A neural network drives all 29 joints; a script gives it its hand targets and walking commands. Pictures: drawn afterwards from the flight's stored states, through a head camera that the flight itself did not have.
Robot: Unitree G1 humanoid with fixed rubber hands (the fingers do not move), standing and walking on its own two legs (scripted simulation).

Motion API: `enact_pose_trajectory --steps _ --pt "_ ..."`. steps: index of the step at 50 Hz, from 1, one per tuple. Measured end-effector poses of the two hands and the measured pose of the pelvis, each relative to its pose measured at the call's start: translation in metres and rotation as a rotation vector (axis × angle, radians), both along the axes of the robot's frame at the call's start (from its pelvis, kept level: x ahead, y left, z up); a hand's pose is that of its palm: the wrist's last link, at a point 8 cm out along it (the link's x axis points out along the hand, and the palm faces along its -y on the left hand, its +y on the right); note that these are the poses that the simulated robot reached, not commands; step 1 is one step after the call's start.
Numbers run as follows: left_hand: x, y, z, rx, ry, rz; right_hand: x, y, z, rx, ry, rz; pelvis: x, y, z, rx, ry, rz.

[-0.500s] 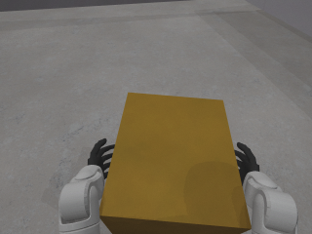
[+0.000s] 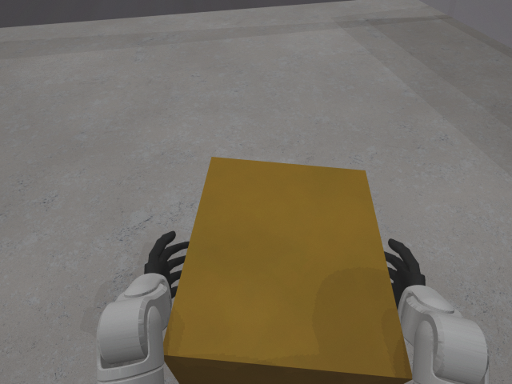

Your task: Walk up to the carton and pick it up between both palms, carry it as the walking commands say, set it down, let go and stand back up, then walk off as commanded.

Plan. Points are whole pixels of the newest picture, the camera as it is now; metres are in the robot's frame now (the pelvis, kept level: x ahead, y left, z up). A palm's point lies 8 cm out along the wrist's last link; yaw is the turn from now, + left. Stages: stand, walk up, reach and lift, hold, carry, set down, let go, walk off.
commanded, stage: carry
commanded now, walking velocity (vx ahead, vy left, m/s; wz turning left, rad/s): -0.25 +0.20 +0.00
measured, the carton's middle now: (277, 284) +0.28 +0.01 +0.00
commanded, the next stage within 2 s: none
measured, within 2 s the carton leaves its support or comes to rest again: neither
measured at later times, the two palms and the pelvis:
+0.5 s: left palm (127, 307) +0.21 +0.21 +0.06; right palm (382, 315) +0.21 -0.13 +0.06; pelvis -0.04 +0.03 +0.00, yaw +1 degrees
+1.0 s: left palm out of the picture +0.11 +0.27 +0.06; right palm out of the picture +0.12 -0.07 +0.07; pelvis -0.13 +0.09 +0.00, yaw +1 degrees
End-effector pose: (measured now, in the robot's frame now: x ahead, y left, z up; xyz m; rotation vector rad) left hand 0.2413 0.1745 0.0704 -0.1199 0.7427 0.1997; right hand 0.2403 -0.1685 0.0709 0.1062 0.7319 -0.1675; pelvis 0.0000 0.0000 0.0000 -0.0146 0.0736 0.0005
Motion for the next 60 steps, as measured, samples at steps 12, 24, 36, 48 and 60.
enact_pose_trajectory --steps 12,24,36,48,60 --pt "-0.006 0.020 -0.014 -0.004 0.004 -0.011 -0.006 0.020 -0.009 -0.011 0.004 -0.005 -0.011 0.023 -0.008 0.011 -0.003 -0.002" --pt "-0.031 0.037 -0.006 0.019 -0.004 0.009 -0.024 0.037 -0.008 0.017 -0.003 0.009 -0.036 0.035 -0.004 0.014 -0.002 0.007" --pt "-0.067 0.047 -0.007 0.036 0.012 -0.004 -0.063 0.047 -0.015 0.036 0.012 -0.001 -0.073 0.049 -0.003 0.036 0.009 0.005" --pt "-0.119 0.097 -0.009 -0.018 -0.004 0.018 -0.110 0.097 0.000 -0.008 -0.003 0.010 -0.121 0.091 0.001 0.009 -0.005 0.019" --pt "-0.176 0.095 0.001 0.042 -0.035 0.010 -0.169 0.095 -0.012 0.055 -0.034 0.005 -0.175 0.096 -0.008 0.038 -0.030 0.016"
